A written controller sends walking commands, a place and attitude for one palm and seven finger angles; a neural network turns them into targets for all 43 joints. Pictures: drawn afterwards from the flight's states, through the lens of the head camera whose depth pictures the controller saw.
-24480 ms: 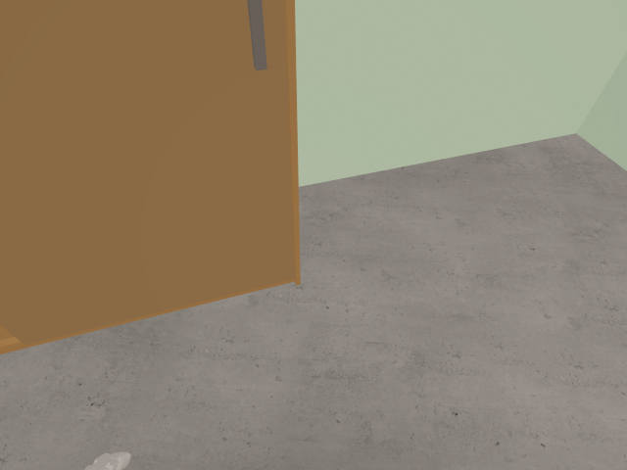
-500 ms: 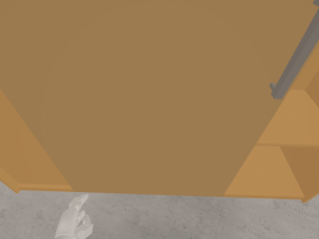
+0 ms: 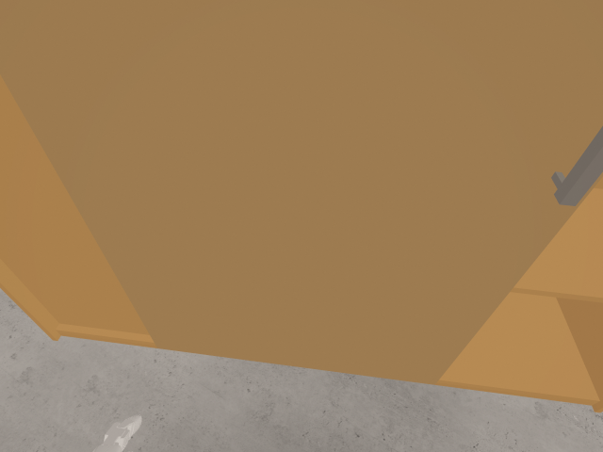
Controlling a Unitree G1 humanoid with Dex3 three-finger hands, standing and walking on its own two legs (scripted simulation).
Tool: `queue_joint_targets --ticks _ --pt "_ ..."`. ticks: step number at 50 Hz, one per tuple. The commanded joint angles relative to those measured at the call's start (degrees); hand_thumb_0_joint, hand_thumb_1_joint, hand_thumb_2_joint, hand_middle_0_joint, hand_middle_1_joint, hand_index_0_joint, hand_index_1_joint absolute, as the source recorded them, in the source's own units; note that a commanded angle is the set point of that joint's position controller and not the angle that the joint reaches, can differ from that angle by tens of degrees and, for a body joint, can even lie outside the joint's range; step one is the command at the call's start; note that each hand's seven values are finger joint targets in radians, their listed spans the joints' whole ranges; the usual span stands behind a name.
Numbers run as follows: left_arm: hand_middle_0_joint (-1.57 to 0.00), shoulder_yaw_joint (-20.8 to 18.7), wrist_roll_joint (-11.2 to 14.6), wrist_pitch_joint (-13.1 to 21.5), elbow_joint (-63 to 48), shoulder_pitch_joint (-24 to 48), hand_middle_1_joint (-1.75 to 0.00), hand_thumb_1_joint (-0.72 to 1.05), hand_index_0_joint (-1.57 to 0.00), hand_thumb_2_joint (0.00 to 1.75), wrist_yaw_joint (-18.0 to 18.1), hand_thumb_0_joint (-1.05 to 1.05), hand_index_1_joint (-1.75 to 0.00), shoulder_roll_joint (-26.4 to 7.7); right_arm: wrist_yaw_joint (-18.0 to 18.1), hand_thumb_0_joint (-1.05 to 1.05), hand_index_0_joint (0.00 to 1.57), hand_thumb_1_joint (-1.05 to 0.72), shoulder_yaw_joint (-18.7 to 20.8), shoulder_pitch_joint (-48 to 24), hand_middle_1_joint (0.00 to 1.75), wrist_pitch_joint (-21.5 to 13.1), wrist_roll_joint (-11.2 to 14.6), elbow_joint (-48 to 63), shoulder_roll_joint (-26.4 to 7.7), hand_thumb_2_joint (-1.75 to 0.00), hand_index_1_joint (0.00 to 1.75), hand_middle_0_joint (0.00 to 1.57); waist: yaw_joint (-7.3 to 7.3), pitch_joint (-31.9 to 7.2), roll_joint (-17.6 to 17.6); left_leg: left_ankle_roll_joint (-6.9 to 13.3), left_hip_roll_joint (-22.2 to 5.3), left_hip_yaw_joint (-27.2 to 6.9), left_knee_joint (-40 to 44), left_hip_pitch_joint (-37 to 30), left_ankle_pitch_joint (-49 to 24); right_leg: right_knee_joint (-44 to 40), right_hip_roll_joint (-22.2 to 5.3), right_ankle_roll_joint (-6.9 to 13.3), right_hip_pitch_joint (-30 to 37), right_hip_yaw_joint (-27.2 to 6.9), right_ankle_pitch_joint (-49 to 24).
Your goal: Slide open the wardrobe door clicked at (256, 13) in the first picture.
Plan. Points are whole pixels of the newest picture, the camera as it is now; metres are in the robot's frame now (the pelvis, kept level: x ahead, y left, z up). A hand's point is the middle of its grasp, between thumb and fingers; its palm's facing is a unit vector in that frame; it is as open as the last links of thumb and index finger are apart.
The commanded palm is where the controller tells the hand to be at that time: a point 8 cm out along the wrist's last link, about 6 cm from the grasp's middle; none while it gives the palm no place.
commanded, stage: draw the hand back to the body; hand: right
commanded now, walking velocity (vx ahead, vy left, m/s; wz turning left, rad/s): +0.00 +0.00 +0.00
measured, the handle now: out of the picture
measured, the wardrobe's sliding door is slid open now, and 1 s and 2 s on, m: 0.52 0.52 0.52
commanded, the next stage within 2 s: step back with the hand held close in 1.50 s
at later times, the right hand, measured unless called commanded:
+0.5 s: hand out of the picture +0.23 -0.35 +0.19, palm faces +0.30 +0.93 -0.20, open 14.4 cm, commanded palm +0.18 -0.38 +0.21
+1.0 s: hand out of the picture +0.21 -0.28 +0.18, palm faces +0.42 +0.84 -0.35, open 10.0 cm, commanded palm +0.16 -0.32 +0.19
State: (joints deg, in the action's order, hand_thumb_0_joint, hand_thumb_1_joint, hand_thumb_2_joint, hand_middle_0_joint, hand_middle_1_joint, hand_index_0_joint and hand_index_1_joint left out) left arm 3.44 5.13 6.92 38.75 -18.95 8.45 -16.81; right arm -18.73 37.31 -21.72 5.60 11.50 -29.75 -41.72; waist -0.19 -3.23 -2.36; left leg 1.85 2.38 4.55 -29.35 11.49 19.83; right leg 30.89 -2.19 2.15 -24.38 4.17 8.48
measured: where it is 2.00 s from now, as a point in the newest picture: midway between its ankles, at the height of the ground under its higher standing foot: outside the picture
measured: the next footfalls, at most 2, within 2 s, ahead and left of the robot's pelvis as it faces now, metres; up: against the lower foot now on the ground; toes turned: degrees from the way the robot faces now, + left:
none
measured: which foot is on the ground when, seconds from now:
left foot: down 0.00-1.00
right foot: down 0.00-1.00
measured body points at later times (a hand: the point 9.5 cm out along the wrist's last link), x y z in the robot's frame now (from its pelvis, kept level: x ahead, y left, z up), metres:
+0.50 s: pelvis -0.01 -0.03 +0.00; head -0.04 -0.03 +0.45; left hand +0.23 +0.16 -0.03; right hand +0.21 -0.40 +0.20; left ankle -0.05 +0.09 -0.73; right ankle +0.08 -0.10 -0.73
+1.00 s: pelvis +0.00 -0.02 +0.01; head -0.04 -0.01 +0.46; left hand +0.15 +0.23 -0.07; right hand +0.18 -0.32 +0.20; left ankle -0.05 +0.09 -0.73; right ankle +0.08 -0.10 -0.73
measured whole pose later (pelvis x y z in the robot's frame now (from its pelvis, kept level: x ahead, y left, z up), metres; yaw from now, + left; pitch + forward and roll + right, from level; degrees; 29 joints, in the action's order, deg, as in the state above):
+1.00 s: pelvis +0.00 -0.02 +0.01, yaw +3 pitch -6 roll +1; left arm 1.2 0.9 8.4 39.5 -13.3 4.5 -14.4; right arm 5.8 20.8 22.1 -6.2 5.1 18.3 -21.3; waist 1.9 1.0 -2.5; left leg 0.4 1.3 0.3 -20.8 -0.6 15.5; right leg 21.3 1.1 3.4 -10.6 4.1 5.0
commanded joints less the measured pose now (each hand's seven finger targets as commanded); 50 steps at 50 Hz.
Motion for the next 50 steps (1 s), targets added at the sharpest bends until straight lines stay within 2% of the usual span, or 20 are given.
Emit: queue_joint_targets --ticks 1,5,7,9,14,17,19,21,22,23,24,25,28,29,31,33,35,36,39,50 --pt "-0.2 -2.2 1.7 4.3 -13.1 8.6 -0.3 0.9 -0.2 0.9 1.0 0.0 -0.3 -8.3 -12.8 0.0 0.25 0.55 5.1 -12.1 1.15 2.4 8.0 15.4 -23.6 -0.2 1.15 0.25 2.65 -14.4 -5.1 -5.2 -2.3 -7.2 5.5 4.7 -22.4 0.1 1.6 1.4 19.1 -5.5 -7.2" --pt "-0.2 -1.9 1.7 5.4 -16.0 9.0 -0.3 0.9 -0.2 0.9 0.1 0.0 -0.3 -8.4 -18.9 0.0 0.25 0.55 9.5 -7.6 1.15 3.9 11.7 17.8 -26.0 -0.2 1.15 0.25 3.62 -11.2 -3.3 -6.0 -1.5 -6.8 5.4 7.3 -20.3 0.4 2.1 1.5 18.8 -7.1 -6.7" --pt "-0.2 -1.9 1.3 6.1 -17.4 9.7 -0.3 0.9 -0.2 0.9 -0.7 0.0 -0.3 -7.5 -17.0 0.0 0.25 0.55 8.7 -6.3 1.15 3.5 11.7 23.3 -23.9 -0.2 1.15 0.25 4.2 -10.7 -6.9 -4.5 -1.0 -5.8 5.2 8.2 -17.6 -0.2 1.9 1.2 20.2 -7.1 -7.2" --pt "-0.2 -1.8 1.3 6.3 -18.0 9.9 -0.3 0.9 -0.2 0.9 -1.3 0.0 -0.3 -7.1 -14.9 0.0 0.25 0.55 6.5 -0.9 1.15 4.5 12.3 23.1 -18.7 -0.2 1.15 0.25 3.9 -8.1 -4.8 -3.6 -0.2 -3.9 5.6 9.8 -12.9 -1.8 1.3 0.8 20.1 -7.6 -4.1" --pt "-0.2 -1.2 1.7 6.2 -17.9 12.4 -0.3 0.9 -0.2 0.9 -1.2 0.0 -0.3 -6.8 -12.4 0.0 0.25 0.55 0.3 -1.3 1.15 7.1 12.5 28.6 -11.3 -0.2 1.15 0.25 2.74 -5.4 -5.5 -2.9 0.3 -2.9 7.2 11.8 -6.7 -4.8 0.4 0.2 21.9 -9.2 2.1" --pt "-0.2 -0.9 1.3 6.5 -17.4 14.0 -0.3 0.9 -0.2 0.9 -0.6 0.0 -0.3 -6.3 -10.1 0.0 0.25 0.51 -1.5 -6.2 1.13 7.1 11.8 36.3 -10.5 -0.22 1.13 0.25 2.46 -6.2 -9.0 -1.7 0.3 -2.7 7.8 10.9 -4.6 -7.1 0.3 -0.2 23.9 -10.8 6.8" --pt "-0.2 -0.3 1.1 6.9 -17.0 14.6 -0.3 0.9 -0.2 0.9 -0.4 0.0 -0.3 -5.7 -8.9 0.0 0.25 0.44 -2.6 -3.3 1.09 6.8 11.5 38.0 -8.2 -0.25 1.09 0.25 2.39 -6.5 -6.9 -0.9 0.5 -1.5 7.9 9.8 -4.5 -8.9 0.0 -0.4 24.9 -11.7 8.4" --pt "-0.2 0.1 0.8 7.0 -16.3 15.5 -0.3 0.9 -0.2 0.9 -0.3 0.0 -0.3 -5.4 -7.9 0.0 0.24 0.37 -1.4 -2.8 1.04 6.3 11.7 40.4 -9.0 -0.29 1.04 0.24 3.23 -7.3 -8.1 -0.4 0.5 -1.9 8.9 8.0 -4.7 -9.5 0.4 -0.5 25.5 -11.1 8.5" --pt "-0.2 -0.8 -2.7 8.3 -14.0 13.4 -0.3 0.9 -0.2 0.9 -2.2 0.0 -0.3 -6.0 4.8 0.0 0.24 0.33 -1.3 -5.6 1.02 -1.2 1.0 47.0 -11.9 -0.31 1.02 0.24 2.98 0.1 -10.5 0.4 -0.1 -4.3 12.0 11.6 -1.8 -10.7 0.8 -1.4 21.5 -11.2 12.8" --pt "-0.2 -0.8 -2.9 8.5 -12.4 13.4 -0.3 0.9 -0.2 0.9 -2.4 0.0 -0.3 -5.7 10.3 0.0 0.24 0.3 -5.4 3.8 1.0 -3.1 0.4 41.6 -2.7 -0.32 1.0 0.24 1.85 2.1 -10.0 0.9 -0.9 -3.3 11.2 12.3 -0.9 -13.7 -0.4 -2.6 21.4 -13.6 19.4" --pt "-0.2 -1.1 -2.9 7.9 -12.1 13.7 -0.3 0.9 -0.2 0.9 -2.7 0.0 -0.3 -5.0 14.2 0.0 0.24 0.26 -7.5 9.4 0.98 -4.7 -0.9 43.3 1.8 -0.34 0.98 0.24 2.25 2.6 -7.6 0.8 -1.0 -3.1 10.5 9.5 0.1 -15.8 -1.3 -2.7 20.2 -14.4 24.0" --pt "-0.2 -1.3 -2.9 7.5 -11.9 14.1 -0.3 0.9 -0.2 0.9 -2.8 0.0 -0.3 -5.5 17.0 0.0 0.24 0.22 -6.1 9.4 0.96 -6.4 -1.8 46.8 0.7 -0.36 0.96 0.24 2.63 -0.8 -7.9 0.8 -1.2 -3.4 10.4 7.0 -0.9 -16.3 -1.0 -2.5 20.9 -14.2 24.1" --pt "-0.2 -2.3 -3.8 7.4 -11.0 13.9 -0.3 0.9 -0.2 0.9 -3.0 0.0 -0.3 -5.5 22.5 0.0 0.24 0.12 -4.9 11.9 0.89 -10.1 -4.2 54.7 0.4 -0.41 0.89 0.24 3.2 -9.6 -6.4 0.9 -1.3 -3.6 10.1 1.3 -6.4 -14.1 -0.8 -1.8 25.2 -11.9 11.8" --pt "-0.2 -2.4 -4.0 7.0 -10.6 14.2 -0.3 0.9 -0.2 0.9 -3.2 0.0 -0.3 -4.9 23.5 0.0 0.23 0.08 -5.9 15.4 0.87 -10.6 -4.6 53.0 2.7 -0.43 0.87 0.23 3.28 -8.1 -4.7 0.8 -1.0 -3.4 10.3 1.5 -5.6 -14.5 -1.0 -1.8 25.2 -11.5 11.8" --pt "-0.2 -2.6 -3.6 6.3 -10.1 15.4 -0.3 0.9 -0.2 0.9 -3.1 0.0 -0.3 -4.6 24.4 0.0 0.23 0.01 -8.2 17.8 0.83 -11.6 -5.0 51.0 5.4 -0.46 0.83 0.23 3.04 -3.7 -1.8 0.1 -0.8 -3.8 11.7 2.2 -1.6 -16.6 -1.2 -1.5 22.7 -11.2 18.8" --pt "-0.2 -2.6 -3.7 6.2 -9.9 16.2 -0.3 0.9 -0.2 0.9 -3.1 0.0 -0.3 -4.5 25.5 0.0 0.23 -0.07 -8.2 16.7 0.79 -12.8 -5.7 54.4 5.2 -0.5 0.79 0.23 3.12 -2.1 -5.6 0.1 -0.9 -3.9 11.6 1.8 -1.1 -18.0 -1.1 -1.7 22.5 -11.5 21.2" --pt "-0.2 -2.8 -3.9 5.9 -9.2 16.3 -0.3 0.9 -0.2 0.9 -3.1 0.0 -0.3 -4.3 26.2 0.0 0.23 -0.14 -7.4 18.8 0.75 -13.3 -6.2 55.0 4.8 -0.53 0.75 0.23 3.5 -2.0 -6.5 0.2 -1.1 -4.0 11.7 0.4 -2.1 -18.0 -0.9 -1.7 22.2 -11.3 19.8" --pt "-0.2 -3.0 -4.1 5.8 -8.9 16.1 -0.3 0.9 -0.2 0.9 -2.9 0.0 -0.3 -4.5 26.4 0.0 0.22 -0.17 -6.6 20.3 0.73 -13.7 -6.4 54.5 4.0 -0.55 0.73 0.22 3.76 -2.6 -3.4 0.2 -1.0 -3.8 12.1 -0.9 -2.8 -17.8 -0.9 -1.5 21.8 -11.2 18.1" --pt "-0.2 -3.5 -3.9 5.5 -9.1 17.0 -0.3 0.9 -0.2 0.9 -3.1 0.0 -0.3 -3.5 26.1 0.0 0.22 -0.28 -9.9 26.0 0.66 -14.4 -6.2 55.9 8.3 -0.6 0.66 0.22 3.61 -0.3 -4.0 -0.1 -1.2 -3.9 12.7 -0.1 -1.2 -17.4 -1.0 -1.4 22.3 -9.9 17.4" --pt "-0.2 -4.5 -4.2 5.1 -10.5 16.5 -0.3 0.9 -0.2 0.9 -3.8 0.0 -0.3 -3.4 25.5 0.0 0.21 -0.68 -9.8 39.8 0.43 -15.6 -6.1 61.1 8.8 -0.8 0.43 0.21 4.13 3.2 -1.2 -0.7 -1.8 -4.3 14.9 0.4 -1.8 -15.0 -0.4 -1.0 21.5 -6.9 11.5"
